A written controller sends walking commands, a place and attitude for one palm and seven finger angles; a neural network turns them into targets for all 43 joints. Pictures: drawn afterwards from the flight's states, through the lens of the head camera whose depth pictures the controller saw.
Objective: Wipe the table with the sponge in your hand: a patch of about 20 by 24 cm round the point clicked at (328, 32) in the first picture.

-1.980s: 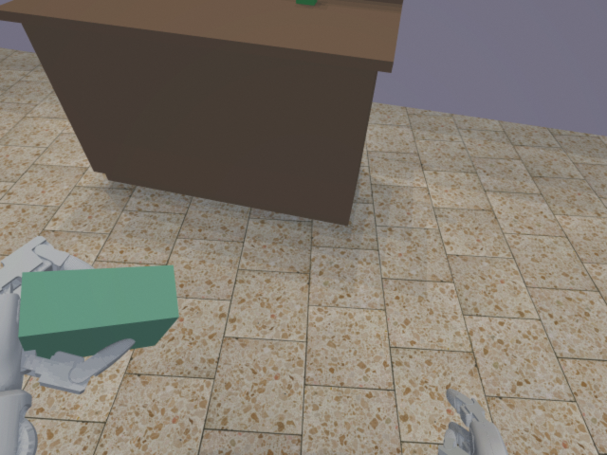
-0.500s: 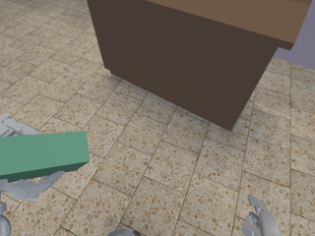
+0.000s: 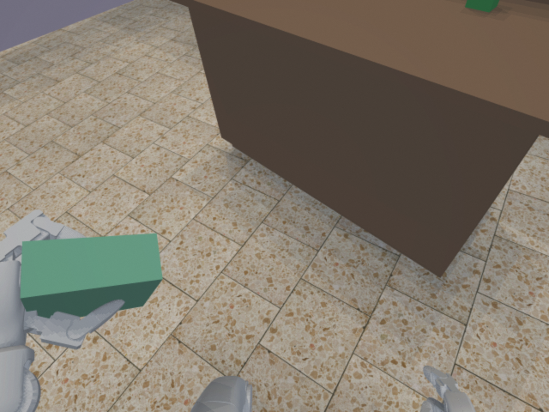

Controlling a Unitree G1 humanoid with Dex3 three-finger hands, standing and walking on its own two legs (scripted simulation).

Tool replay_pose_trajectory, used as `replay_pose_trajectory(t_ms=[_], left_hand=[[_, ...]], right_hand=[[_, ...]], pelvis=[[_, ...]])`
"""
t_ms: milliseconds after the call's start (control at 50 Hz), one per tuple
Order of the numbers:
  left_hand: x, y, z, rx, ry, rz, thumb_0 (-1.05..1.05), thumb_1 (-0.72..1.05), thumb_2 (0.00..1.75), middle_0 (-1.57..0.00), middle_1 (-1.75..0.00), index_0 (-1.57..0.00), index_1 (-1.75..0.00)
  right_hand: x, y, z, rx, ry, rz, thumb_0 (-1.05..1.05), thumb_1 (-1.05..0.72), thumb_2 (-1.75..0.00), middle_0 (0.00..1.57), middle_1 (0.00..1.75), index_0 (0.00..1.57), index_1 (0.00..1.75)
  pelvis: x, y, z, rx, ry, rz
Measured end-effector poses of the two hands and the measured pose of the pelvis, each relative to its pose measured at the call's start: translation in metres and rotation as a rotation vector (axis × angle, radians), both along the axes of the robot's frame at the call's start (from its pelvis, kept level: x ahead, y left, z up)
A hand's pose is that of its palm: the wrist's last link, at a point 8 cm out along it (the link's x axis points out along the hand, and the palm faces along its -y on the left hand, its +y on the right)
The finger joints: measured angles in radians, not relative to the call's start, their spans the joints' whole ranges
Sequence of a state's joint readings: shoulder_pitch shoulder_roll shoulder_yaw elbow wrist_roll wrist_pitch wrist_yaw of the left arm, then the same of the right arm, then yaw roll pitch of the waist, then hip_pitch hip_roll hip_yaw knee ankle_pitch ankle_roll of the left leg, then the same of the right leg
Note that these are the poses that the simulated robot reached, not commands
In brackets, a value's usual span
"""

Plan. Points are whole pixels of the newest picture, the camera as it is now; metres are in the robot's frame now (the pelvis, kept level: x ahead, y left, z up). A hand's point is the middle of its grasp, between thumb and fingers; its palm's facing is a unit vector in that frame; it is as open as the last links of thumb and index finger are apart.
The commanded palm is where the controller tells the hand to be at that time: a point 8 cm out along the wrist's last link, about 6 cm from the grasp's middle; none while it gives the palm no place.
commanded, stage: walk to a spot facing it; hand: left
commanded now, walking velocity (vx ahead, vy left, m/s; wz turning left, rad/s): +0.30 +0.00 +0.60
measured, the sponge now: (112, 277) +0.23 +0.20 +0.14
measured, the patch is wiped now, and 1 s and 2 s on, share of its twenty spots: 0.00 0.00 0.00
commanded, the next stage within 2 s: none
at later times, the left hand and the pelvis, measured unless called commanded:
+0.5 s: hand (62, 206) +0.30 +0.26 +0.19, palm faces +0.54 -0.71 -0.44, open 9.6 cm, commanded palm +0.22 +0.29 +0.18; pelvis +0.12 -0.02 +0.00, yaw +13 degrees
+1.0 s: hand (94, 210) +0.29 +0.21 +0.20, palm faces +0.70 -0.52 -0.48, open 9.6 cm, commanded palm +0.20 +0.24 +0.18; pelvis +0.21 -0.09 +0.01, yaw +31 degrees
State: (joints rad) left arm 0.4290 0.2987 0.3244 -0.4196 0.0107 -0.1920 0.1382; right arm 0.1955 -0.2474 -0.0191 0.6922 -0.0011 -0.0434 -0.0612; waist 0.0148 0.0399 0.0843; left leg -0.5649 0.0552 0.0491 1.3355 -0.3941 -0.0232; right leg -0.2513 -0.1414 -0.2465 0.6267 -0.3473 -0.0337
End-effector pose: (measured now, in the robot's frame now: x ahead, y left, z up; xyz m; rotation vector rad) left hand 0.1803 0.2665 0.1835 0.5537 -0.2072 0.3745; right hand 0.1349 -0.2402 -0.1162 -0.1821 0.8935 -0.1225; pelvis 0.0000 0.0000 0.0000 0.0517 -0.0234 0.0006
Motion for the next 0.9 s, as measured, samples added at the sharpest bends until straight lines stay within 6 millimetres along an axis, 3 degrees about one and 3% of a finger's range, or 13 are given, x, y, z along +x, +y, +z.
replay_pose_trajectory(t_ms=[100,200,340,420,480,560,660,760,820,900], left_hand=[[0.022,-0.012,0.015,0.047,-0.002,-0.035,0.0,-0.44,0.98,-0.81,-1.33,-0.8,-1.33],[0.038,-0.008,0.031,0.09,-0.064,-0.031,0.0,-0.44,0.98,-0.81,-1.33,-0.8,-1.33],[0.063,0.022,0.016,0.075,-0.172,0.034,0.0,-0.44,0.98,-0.81,-1.33,-0.8,-1.33],[0.079,0.031,0.01,0.054,-0.167,0.058,0.0,-0.44,0.98,-0.81,-1.33,-0.8,-1.33],[0.074,0.028,0.02,0.057,-0.16,0.085,0.0,-0.44,0.98,-0.81,-1.33,-0.8,-1.33],[0.054,0.014,0.038,0.082,-0.151,0.145,0.0,-0.44,0.98,-0.81,-1.33,-0.8,-1.33],[0.04,0.002,0.041,0.09,-0.115,0.316,0.0,-0.44,0.98,-0.81,-1.33,-0.8,-1.33],[0.048,-0.013,0.007,-0.011,-0.088,0.468,0.0,-0.44,0.98,-0.8,-1.33,-0.8,-1.33],[0.057,-0.025,-0.005,-0.089,-0.054,0.489,0.0,-0.44,0.98,-0.8,-1.33,-0.8,-1.33],[0.063,-0.039,0.006,-0.048,-0.018,0.432,0.0,-0.44,0.98,-0.8,-1.33,-0.8,-1.33]], right_hand=[[0.044,-0.03,0.029,-0.065,-0.046,0.004,0.02,-0.91,-0.9,0.2,0.3,0.2,0.3],[0.089,-0.033,0.046,-0.101,-0.083,0.031,0.02,-0.91,-0.9,0.2,0.3,0.2,0.3],[0.154,0.004,0.033,-0.088,-0.167,0.061,0.01,-0.91,-0.9,0.2,0.3,0.2,0.3],[0.176,0.042,0.029,0.016,-0.158,0.136,0.01,-0.91,-0.9,0.2,0.3,0.2,0.3],[0.186,0.062,0.033,0.07,-0.148,0.193,0.01,-0.91,-0.9,0.2,0.3,0.2,0.3],[0.201,0.072,0.035,0.109,-0.128,0.269,0.01,-0.91,-0.9,0.21,0.3,0.2,0.3],[0.232,0.063,0.026,0.119,-0.102,0.362,0.01,-0.9,-0.9,0.21,0.3,0.2,0.3],[0.278,0.038,0.007,0.071,-0.098,0.46,0.02,-0.91,-0.9,0.21,0.3,0.2,0.3],[0.302,0.022,0.014,0.014,-0.092,0.492,0.02,-0.91,-0.9,0.21,0.3,0.2,0.3],[0.33,0.009,0.035,-0.032,-0.137,0.472,0.02,-0.91,-0.9,0.2,0.3,0.2,0.3]], pelvis=[[0.024,-0.013,0.01,0.011,0.016,0.043],[0.054,-0.015,0.009,0.01,0.041,0.072],[0.1,0.002,-0.019,-0.01,0.019,0.11],[0.111,-0.006,-0.015,-0.033,-0.007,0.181],[0.121,-0.013,-0.008,-0.056,-0.001,0.215],[0.139,-0.023,0.002,-0.082,0.01,0.26],[0.168,-0.044,0.005,-0.092,0.013,0.323],[0.188,-0.071,-0.007,-0.049,-0.008,0.415],[0.195,-0.077,-0.001,-0.02,-0.018,0.452],[0.202,-0.085,0.006,0.003,-0.008,0.488]])
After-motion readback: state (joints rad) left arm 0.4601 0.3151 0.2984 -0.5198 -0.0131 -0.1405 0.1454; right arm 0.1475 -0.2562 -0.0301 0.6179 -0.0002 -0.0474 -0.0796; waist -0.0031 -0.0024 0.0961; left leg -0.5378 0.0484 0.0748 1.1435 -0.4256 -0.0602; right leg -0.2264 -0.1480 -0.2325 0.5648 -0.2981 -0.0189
